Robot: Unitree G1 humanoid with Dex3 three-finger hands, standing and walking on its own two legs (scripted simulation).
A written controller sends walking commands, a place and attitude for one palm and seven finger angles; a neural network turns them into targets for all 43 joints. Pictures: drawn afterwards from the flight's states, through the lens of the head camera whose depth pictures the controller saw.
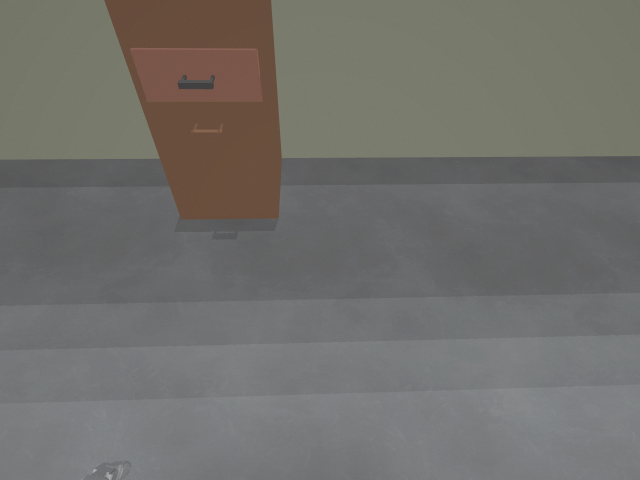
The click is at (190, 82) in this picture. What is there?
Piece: drawer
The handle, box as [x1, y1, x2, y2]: [178, 75, 214, 88]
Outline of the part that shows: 178,81 179,88 212,88 214,76 211,75 209,80 186,80 186,76 183,75 182,78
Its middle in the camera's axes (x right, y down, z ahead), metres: -0.40 -0.51 +1.24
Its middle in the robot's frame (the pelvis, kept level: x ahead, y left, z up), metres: +1.24 +0.46 -0.11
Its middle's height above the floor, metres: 0.66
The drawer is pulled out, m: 0.00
